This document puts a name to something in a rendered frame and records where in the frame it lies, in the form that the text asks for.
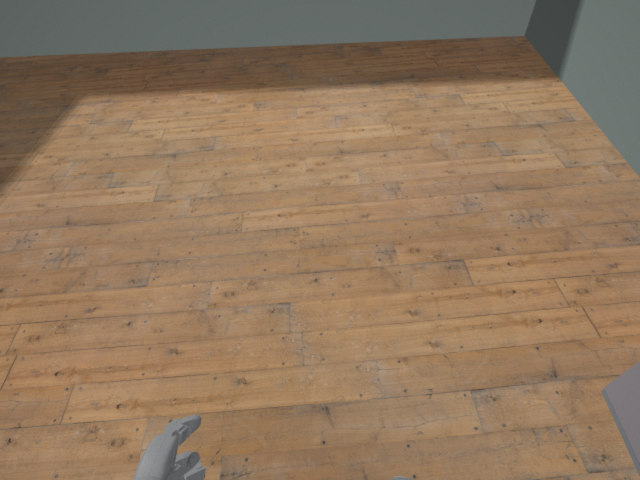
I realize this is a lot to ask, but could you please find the robot left hand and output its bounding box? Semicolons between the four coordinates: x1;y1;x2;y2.
133;415;206;480

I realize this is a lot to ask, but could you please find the fridge door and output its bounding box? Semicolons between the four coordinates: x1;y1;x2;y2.
604;361;640;464

